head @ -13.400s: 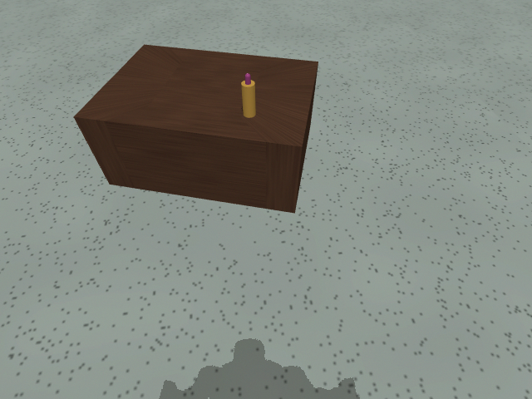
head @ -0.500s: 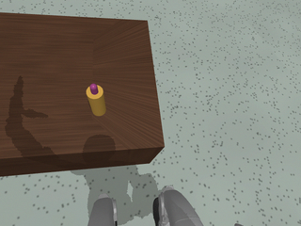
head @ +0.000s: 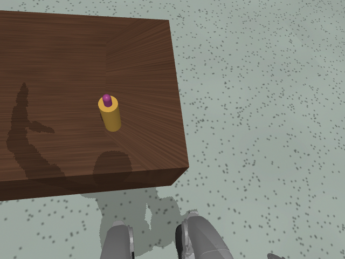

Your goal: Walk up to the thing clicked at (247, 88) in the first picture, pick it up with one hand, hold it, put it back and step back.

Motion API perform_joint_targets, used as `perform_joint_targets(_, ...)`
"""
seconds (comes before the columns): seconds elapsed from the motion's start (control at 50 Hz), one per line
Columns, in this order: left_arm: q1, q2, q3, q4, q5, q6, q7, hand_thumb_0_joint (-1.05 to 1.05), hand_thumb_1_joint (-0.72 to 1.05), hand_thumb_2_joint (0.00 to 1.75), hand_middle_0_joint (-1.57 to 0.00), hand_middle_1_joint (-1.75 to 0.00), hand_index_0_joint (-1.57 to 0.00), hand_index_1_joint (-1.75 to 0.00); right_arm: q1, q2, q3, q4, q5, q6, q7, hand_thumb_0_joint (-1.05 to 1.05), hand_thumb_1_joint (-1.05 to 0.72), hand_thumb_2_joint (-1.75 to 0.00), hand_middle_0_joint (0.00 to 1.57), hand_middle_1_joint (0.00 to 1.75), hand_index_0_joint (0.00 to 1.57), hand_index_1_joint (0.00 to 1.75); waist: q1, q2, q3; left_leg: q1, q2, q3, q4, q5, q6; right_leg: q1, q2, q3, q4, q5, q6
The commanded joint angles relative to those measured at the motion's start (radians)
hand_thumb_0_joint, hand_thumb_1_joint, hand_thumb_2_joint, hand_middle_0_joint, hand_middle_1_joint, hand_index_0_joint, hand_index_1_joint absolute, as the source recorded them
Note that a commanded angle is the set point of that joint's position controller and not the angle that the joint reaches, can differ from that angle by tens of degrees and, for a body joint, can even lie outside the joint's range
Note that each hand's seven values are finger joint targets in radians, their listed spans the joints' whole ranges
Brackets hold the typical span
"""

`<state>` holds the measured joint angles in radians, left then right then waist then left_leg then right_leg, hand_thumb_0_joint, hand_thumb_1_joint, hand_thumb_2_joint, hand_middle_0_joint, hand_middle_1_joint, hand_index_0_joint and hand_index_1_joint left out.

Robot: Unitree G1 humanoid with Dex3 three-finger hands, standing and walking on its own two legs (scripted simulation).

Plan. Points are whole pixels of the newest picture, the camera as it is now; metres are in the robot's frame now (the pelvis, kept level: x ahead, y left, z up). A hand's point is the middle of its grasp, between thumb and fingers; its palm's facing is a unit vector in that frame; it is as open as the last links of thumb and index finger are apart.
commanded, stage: approach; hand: left
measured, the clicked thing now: (110, 112) +0.52 +0.12 -0.17
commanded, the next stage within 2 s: close in in 0.40 s
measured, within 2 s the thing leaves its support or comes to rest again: neither
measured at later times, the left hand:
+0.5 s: hand (79, 117) +0.49 +0.20 -0.14, palm faces -0.08 -1.00 +0.03, open 17.0 cm
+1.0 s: hand (109, 117) +0.51 +0.12 -0.18, palm faces -0.04 -1.00 -0.01, open 17.2 cm
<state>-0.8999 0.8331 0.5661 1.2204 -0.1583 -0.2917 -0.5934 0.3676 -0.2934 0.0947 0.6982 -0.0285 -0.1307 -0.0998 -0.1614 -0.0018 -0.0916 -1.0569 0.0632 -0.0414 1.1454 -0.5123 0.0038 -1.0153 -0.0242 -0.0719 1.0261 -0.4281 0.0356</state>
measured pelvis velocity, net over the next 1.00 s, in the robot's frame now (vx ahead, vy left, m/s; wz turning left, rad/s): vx -0.07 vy -0.02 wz -0.02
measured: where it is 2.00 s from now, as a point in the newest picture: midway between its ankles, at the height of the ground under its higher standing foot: outside the picture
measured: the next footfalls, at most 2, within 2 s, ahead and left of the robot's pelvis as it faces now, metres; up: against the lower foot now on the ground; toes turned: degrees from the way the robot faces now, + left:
none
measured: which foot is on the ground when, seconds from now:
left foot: down 0.00-1.00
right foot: down 0.00-1.00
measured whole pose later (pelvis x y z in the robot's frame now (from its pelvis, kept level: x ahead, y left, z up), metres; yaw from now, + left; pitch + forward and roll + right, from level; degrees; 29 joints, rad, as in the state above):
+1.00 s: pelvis -0.07 -0.02 -0.22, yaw -1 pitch +37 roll -4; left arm -1.14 0.53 0.40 1.22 -0.02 -0.43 -0.19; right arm 0.27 -0.26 0.06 0.67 -0.07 -0.01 0.03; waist -0.22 0.05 -0.15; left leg -1.94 0.04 -0.07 1.96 -0.67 -0.02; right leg -1.93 -0.04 -0.03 1.90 -0.60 0.01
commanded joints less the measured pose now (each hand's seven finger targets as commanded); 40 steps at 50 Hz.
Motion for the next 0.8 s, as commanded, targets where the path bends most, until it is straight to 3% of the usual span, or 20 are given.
perform_joint_targets(0.0,-0.31,0.209,-0.013,-0.129,-0.031,-0.083,-0.001,0.0,-0.52,0.02,-0.03,-0.05,-0.04,-0.04,0.155,-0.201,-0.065,-0.04,-0.002,-0.016,-0.004,0.0,-0.85,-0.88,0.2,0.3,0.2,0.3,-0.019,0.158,-0.387,0.318,-0.021,-0.035,-0.078,0.414,-0.001,0.068,0.037,0.016,-0.041,0.247,-0.066)
perform_joint_targets(0.06,-0.323,0.182,-0.019,-0.128,-0.035,-0.117,0.009,0.0,-0.52,0.03,-0.03,-0.06,-0.04,-0.05,0.134,-0.204,-0.063,-0.061,-0.007,-0.02,0.011,0.0,-0.85,-0.88,0.2,0.3,0.2,0.3,-0.022,0.168,-0.407,0.288,-0.018,-0.045,-0.024,0.428,-0.005,-0.012,0.035,0.013,0.019,0.236,-0.069)
perform_joint_targets(0.12,-0.335,0.169,-0.014,-0.109,-0.038,-0.162,0.019,0.0,-0.52,0.04,-0.03,-0.06,-0.03,-0.05,0.136,-0.198,-0.051,-0.064,-0.018,-0.019,0.029,0.0,-0.85,-0.89,0.2,0.3,0.2,0.3,-0.034,0.192,-0.491,0.243,-0.018,-0.054,0.067,0.486,-0.009,-0.086,0.032,0.012,0.112,0.262,-0.07)
perform_joint_targets(0.16,-0.375,0.177,-0.012,-0.135,-0.029,-0.198,0.033,0.0,-0.52,0.05,-0.03,-0.07,-0.03,-0.06,0.134,-0.2,-0.052,-0.065,-0.027,-0.018,0.041,0.0,-0.86,-0.89,0.2,0.3,0.2,0.3,-0.031,0.23,-0.52,0.194,-0.02,-0.059,0.118,0.455,-0.011,-0.163,0.032,0.013,0.177,0.227,-0.076)
perform_joint_targets(0.24,-0.416,0.187,0.008,-0.184,-0.009,-0.258,0.071,0.0,-0.46,0.1,-0.01,-0.09,-0.01,-0.08,0.118,-0.199,-0.053,-0.082,-0.042,-0.014,0.065,0.0,-0.86,-0.89,0.2,0.3,0.2,0.3,-0.017,0.295,-0.664,0.135,-0.024,-0.058,0.213,0.418,-0.014,-0.245,0.023,0.017,0.295,0.191,-0.084)
perform_joint_targets(0.3,-0.457,0.165,-0.006,-0.227,0.014,-0.284,0.093,0.0,-0.41,0.14,0.0,-0.11,0.0,-0.1,0.113,-0.207,-0.064,-0.08,-0.052,-0.004,0.078,0.0,-0.86,-0.89,0.2,0.3,0.2,0.3,-0.02,0.344,-0.719,0.106,-0.021,-0.067,0.265,0.407,-0.018,-0.318,0.022,0.015,0.374,0.174,-0.09)
perform_joint_targets(0.34,-0.471,0.103,-0.038,-0.211,0.029,-0.284,0.106,0.0,-0.4,0.15,0.0,-0.11,0.0,-0.1,0.127,-0.205,-0.069,-0.059,-0.06,0.004,0.089,0.0,-0.86,-0.89,0.2,0.3,0.2,0.3,-0.034,0.367,-0.742,0.102,-0.018,-0.077,0.302,0.425,-0.023,-0.378,0.02,0.011,0.424,0.17,-0.093)
perform_joint_targets(0.36,-0.484,0.101,-0.038,-0.22,0.032,-0.287,0.113,0.0,-0.38,0.15,0.0,-0.11,0.0,-0.1,0.119,-0.209,-0.073,-0.06,-0.059,0.007,0.094,0.0,-0.86,-0.89,0.2,0.3,0.2,0.3,-0.036,0.367,-0.748,0.101,-0.012,-0.089,0.317,0.418,-0.025,-0.423,0.022,0.007,0.449,0.152,-0.094)
perform_joint_targets(0.42,-0.549,0.061,-0.063,-0.183,0.048,-0.292,0.144,0.0,-0.4,0.17,0.0,-0.13,0.0,-0.12,0.123,-0.195,-0.067,-0.047,-0.064,0.018,0.105,0.0,-0.86,-0.89,0.2,0.3,0.2,0.3,-0.078,0.319,-0.726,-0.069,-0.024,-0.067,0.39,0.288,-0.007,-0.431,0.015,0.019,0.496,0.12,-0.087)
perform_joint_targets(0.44,-0.544,0.064,-0.06,-0.169,0.051,-0.294,0.157,0.0,-0.4,0.18,0.0,-0.15,-0.01,-0.14,0.115,-0.196,-0.069,-0.045,-0.064,0.019,0.108,0.0,-0.86,-0.89,0.2,0.3,0.2,0.3,-0.071,0.289,-0.721,-0.12,-0.027,-0.061,0.416,0.241,-0.002,-0.448,0.016,0.021,0.519,0.098,-0.085)
perform_joint_targets(0.5,-0.568,0.041,-0.074,-0.119,0.072,-0.306,0.193,0.0,-0.38,0.17,-0.06,-0.18,-0.08,-0.16,0.111,-0.186,-0.059,-0.051,-0.072,0.025,0.121,0.0,-0.87,-0.89,0.2,0.3,0.2,0.3,-0.086,0.257,-0.713,-0.255,-0.035,-0.038,0.486,0.17,0.008,-0.454,0.011,0.028,0.573,0.074,-0.079)
perform_joint_targets(0.54,-0.611,0.081,-0.053,-0.14,0.086,-0.317,0.228,0.0,-0.39,0.17,-0.07,-0.18,-0.09,-0.16,0.1,-0.183,-0.063,-0.066,-0.074,0.033,0.128,0.0,-0.88,-0.89,0.2,0.3,0.2,0.3,-0.072,0.226,-0.734,-0.35,-0.042,-0.016,0.518,0.083,0.015,-0.431,0.009,0.044,0.584,0.027,-0.071)
perform_joint_targets(0.56,-0.634,0.073,-0.055,-0.137,0.093,-0.317,0.249,0.0,-0.42,0.16,-0.07,-0.18,-0.08,-0.16,0.106,-0.176,-0.061,-0.067,-0.077,0.037,0.134,0.0,-0.88,-0.89,0.2,0.3,0.2,0.3,-0.077,0.233,-0.745,-0.384,-0.044,-0.01,0.528,0.05,0.014,-0.416,0.008,0.05,0.591,0.008,-0.068)
perform_joint_targets(0.62,-0.662,0.05,-0.068,-0.157,0.113,-0.307,0.302,0.0,-0.42,0.13,-0.03,-0.13,-0.05,-0.11,0.098,-0.176,-0.068,-0.075,-0.075,0.053,0.142,0.0,-0.89,-0.89,0.2,0.3,0.2,0.3,-0.067,0.24,-0.783,-0.397,-0.046,-0.007,0.543,0.015,0.01,-0.442,0.005,0.043,0.62,-0.021,-0.068)
perform_joint_targets(0.68,-0.715,0.092,-0.059,-0.226,0.141,-0.291,0.356,0.0,-0.42,0.12,-0.02,-0.12,-0.03,-0.1,0.105,-0.17,-0.079,-0.072,-0.073,0.078,0.14,0.0,-0.89,-0.89,0.2,0.3,0.2,0.3,-0.06,0.234,-0.852,-0.445,-0.048,0.008,0.566,-0.02,0.014,-0.372,0.003,0.063,0.614,-0.035,-0.059)
perform_joint_targets(0.72,-0.705,0.021,-0.103,-0.207,0.142,-0.267,0.37,0.0,-0.46,0.1,-0.02,-0.12,-0.03,-0.1,0.11,-0.16,-0.081,-0.062,-0.068,0.086,0.137,0.0,-0.89,-0.9,0.2,0.3,0.2,0.3,-0.085,0.21,-0.849,-0.473,-0.047,0.01,0.583,-0.039,0.017,-0.363,0.003,0.065,0.614,-0.04,-0.055)
perform_joint_targets(0.78,-0.693,0.024,-0.111,-0.217,0.142,-0.238,0.384,0.0,-0.46,0.08,-0.02,-0.1,-0.04,-0.08,0.111,-0.166,-0.091,-0.047,-0.056,0.095,0.127,0.0,-0.89,-0.89,0.2,0.3,0.2,0.3,-0.081,0.176,-0.836,-0.509,-0.046,0.011,0.594,-0.052,0.025,-0.366,0.003,0.066,0.612,-0.045,-0.054)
